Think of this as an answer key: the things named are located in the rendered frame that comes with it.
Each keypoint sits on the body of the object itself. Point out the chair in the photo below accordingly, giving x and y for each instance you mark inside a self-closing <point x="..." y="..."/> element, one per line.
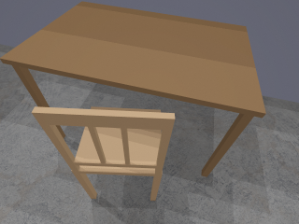
<point x="115" y="141"/>

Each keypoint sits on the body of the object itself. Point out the table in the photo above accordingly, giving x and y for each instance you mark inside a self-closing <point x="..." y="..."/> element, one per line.
<point x="201" y="62"/>

